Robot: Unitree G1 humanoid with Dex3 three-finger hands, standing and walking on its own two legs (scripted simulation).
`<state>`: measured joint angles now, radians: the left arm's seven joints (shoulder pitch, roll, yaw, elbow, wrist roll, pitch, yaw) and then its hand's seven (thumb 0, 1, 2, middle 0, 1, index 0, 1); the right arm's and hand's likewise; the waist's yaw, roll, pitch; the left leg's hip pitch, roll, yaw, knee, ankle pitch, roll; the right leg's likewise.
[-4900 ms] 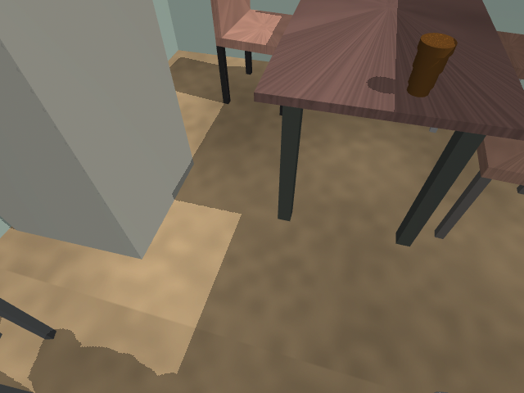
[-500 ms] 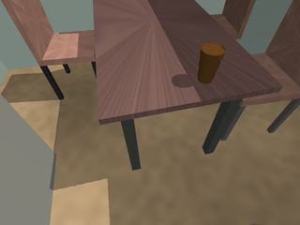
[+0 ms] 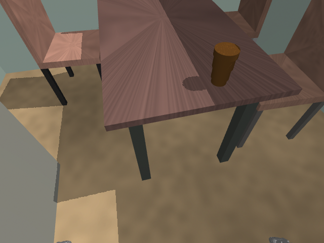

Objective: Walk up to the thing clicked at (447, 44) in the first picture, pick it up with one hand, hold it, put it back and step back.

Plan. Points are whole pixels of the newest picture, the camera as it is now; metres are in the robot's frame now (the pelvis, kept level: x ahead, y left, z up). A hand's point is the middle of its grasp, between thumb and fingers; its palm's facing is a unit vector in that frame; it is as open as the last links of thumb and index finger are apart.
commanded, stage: stand
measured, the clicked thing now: (222, 66) +0.67 -0.21 +0.03
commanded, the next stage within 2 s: none
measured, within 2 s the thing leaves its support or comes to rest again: neither
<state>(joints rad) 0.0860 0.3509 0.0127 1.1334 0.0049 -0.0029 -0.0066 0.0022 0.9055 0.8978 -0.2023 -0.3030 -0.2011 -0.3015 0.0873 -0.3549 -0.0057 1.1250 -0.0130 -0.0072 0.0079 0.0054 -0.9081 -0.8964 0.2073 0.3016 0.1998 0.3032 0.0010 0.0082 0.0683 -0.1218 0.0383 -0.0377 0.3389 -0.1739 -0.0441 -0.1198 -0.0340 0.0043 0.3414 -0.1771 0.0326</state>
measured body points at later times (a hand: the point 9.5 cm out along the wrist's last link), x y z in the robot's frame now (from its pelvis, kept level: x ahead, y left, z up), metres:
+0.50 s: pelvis +0.00 +0.00 +0.00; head +0.01 +0.00 +0.45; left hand +0.07 +0.30 -0.13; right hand +0.06 -0.31 -0.13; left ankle +0.01 +0.15 -0.75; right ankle +0.01 -0.14 -0.75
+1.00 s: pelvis +0.01 +0.00 +0.00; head +0.02 +0.00 +0.45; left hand +0.08 +0.30 -0.13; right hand +0.08 -0.30 -0.13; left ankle +0.01 +0.15 -0.75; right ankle +0.01 -0.14 -0.75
